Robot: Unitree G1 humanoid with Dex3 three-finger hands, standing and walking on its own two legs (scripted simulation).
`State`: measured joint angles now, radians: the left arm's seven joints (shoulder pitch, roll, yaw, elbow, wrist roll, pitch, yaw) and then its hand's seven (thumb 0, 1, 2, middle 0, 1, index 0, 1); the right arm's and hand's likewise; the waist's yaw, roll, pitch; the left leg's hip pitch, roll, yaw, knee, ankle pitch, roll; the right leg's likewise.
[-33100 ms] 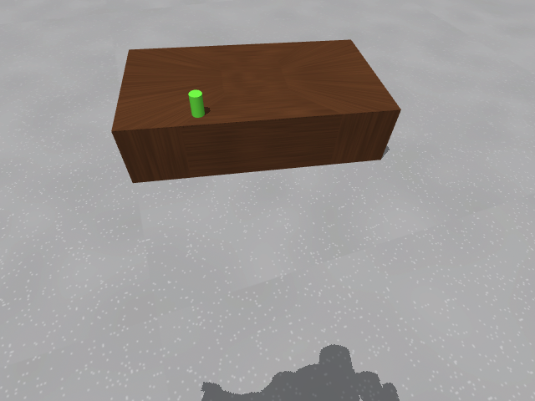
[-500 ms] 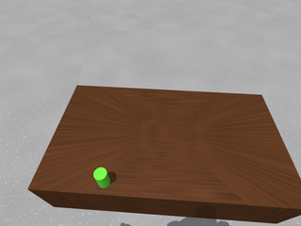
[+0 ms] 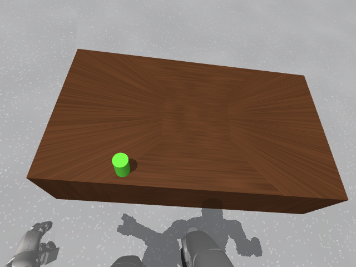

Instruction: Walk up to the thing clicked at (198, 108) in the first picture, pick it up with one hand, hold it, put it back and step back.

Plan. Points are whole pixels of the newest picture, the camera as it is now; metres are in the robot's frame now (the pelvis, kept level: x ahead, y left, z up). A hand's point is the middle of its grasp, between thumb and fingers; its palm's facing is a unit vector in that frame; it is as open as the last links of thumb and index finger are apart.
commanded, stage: step back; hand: left
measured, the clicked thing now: (121, 165) +0.47 +0.16 -0.38
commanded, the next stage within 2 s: none
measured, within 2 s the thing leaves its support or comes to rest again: neither
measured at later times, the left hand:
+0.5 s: hand out of the picture +0.06 +0.25 -0.12, palm faces -0.09 -0.91 -0.40, open 7.4 cm
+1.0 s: hand out of the picture -0.09 +0.27 -0.15, palm faces -0.12 -0.91 -0.39, open 7.4 cm
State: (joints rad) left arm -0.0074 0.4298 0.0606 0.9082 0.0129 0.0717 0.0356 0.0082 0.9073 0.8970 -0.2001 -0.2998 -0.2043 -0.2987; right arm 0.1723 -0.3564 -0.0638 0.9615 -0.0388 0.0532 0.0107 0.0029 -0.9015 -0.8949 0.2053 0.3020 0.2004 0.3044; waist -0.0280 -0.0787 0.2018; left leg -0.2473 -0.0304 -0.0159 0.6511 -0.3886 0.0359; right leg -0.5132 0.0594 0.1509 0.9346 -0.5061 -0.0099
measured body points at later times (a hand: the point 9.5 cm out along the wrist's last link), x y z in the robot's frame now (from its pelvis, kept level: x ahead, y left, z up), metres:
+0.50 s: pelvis -0.07 +0.00 +0.01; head -0.01 -0.02 +0.45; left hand +0.07 +0.30 -0.10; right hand +0.02 -0.31 -0.12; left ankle -0.10 +0.15 -0.64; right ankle -0.06 -0.10 -0.72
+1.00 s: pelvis -0.20 +0.00 +0.00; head -0.13 +0.01 +0.44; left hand -0.08 +0.32 -0.12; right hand -0.11 -0.33 -0.10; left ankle -0.12 +0.15 -0.72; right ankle -0.25 -0.15 -0.68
